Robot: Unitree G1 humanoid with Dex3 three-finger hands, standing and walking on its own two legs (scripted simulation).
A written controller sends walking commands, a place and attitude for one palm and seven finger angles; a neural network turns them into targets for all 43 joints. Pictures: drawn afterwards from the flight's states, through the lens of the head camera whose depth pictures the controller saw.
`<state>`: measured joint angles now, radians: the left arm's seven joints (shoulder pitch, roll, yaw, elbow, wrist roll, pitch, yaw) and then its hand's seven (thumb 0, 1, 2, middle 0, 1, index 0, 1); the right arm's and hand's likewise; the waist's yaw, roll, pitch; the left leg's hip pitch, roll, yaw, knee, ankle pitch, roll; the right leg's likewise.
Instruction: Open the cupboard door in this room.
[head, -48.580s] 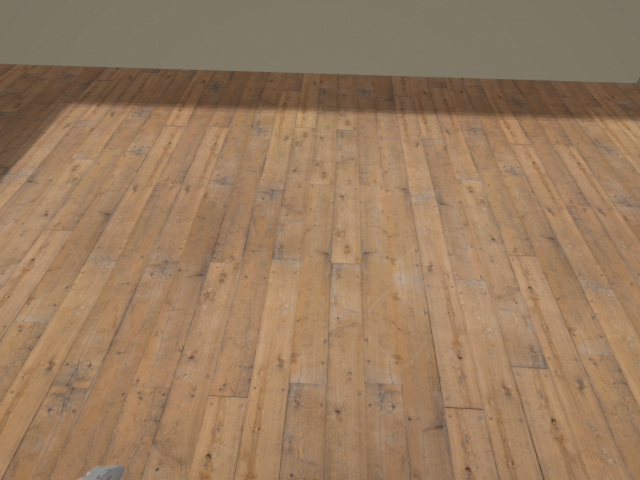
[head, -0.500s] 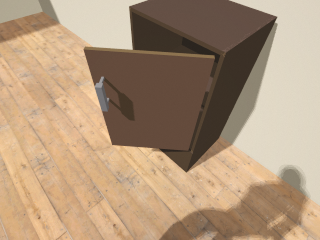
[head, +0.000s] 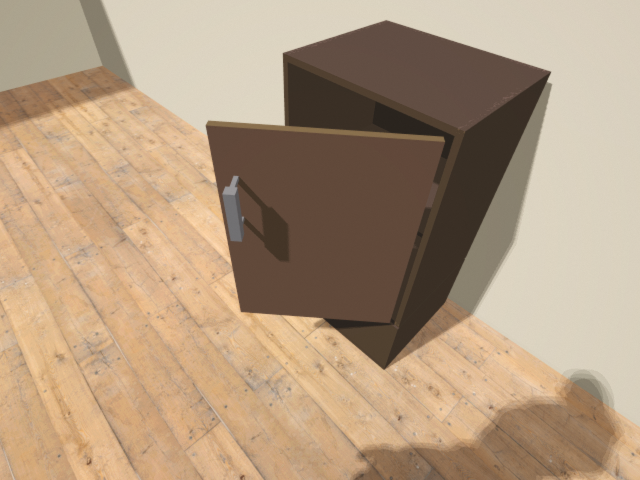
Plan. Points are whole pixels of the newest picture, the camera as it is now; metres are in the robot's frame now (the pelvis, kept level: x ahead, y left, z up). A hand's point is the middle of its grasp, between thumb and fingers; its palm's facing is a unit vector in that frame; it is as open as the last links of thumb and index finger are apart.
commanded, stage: shuffle to correct the standing spot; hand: left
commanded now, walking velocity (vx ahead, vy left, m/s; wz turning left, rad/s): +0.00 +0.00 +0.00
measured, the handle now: (236, 208) +0.62 +0.21 -0.05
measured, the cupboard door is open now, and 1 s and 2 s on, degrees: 41 41 41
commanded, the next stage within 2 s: come to a stop and stand still in 0.56 s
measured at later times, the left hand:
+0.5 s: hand out of the picture -0.06 +0.16 -0.19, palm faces +0.06 -0.99 -0.13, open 7.4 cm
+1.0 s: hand (213, 479) +0.17 +0.16 -0.17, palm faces +0.00 -0.98 -0.20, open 7.2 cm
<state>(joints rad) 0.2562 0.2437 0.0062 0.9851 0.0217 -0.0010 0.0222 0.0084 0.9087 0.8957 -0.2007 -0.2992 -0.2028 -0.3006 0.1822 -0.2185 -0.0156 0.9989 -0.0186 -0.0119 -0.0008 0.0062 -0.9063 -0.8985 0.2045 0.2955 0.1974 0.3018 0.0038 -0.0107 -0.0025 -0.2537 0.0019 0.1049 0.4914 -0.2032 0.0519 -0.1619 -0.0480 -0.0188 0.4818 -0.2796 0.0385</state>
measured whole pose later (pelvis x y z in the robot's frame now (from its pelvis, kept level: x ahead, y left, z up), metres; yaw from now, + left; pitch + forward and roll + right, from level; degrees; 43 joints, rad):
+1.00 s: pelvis +0.09 -0.01 -0.01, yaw -3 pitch -1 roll +0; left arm 0.18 0.14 0.04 1.01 0.01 0.00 0.05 0.01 0.94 0.90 -0.20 -0.30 -0.20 -0.30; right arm 0.33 -0.10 -0.04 1.11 -0.01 0.01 -0.03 0.01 -0.91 -0.90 0.20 0.30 0.19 0.30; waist -0.02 -0.01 0.05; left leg -0.15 0.01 0.14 0.55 -0.37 0.03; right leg -0.32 -0.07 -0.11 0.59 -0.24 -0.01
